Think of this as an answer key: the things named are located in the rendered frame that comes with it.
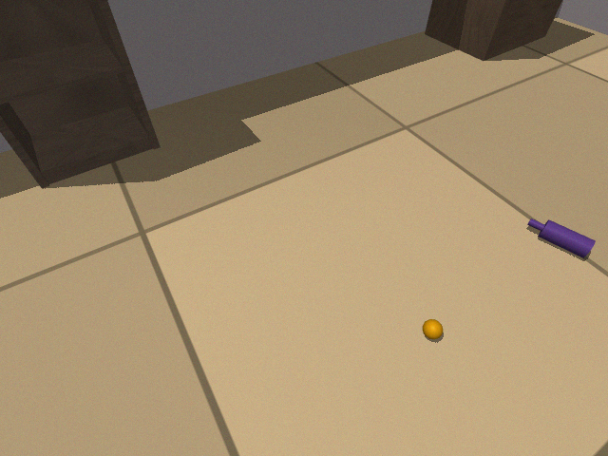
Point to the bookshelf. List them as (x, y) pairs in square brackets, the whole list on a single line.
[(69, 99)]

